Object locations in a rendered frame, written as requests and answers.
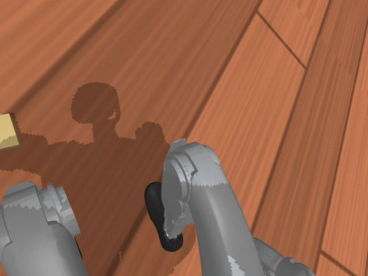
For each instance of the right robot hand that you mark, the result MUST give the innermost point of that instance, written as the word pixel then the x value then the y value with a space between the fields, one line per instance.
pixel 269 257

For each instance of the right robot foot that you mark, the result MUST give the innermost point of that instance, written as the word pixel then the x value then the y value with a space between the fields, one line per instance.
pixel 153 201

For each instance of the small box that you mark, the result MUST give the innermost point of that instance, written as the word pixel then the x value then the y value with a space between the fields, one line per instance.
pixel 8 134

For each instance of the right robot arm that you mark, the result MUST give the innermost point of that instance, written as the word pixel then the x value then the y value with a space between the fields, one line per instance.
pixel 290 267

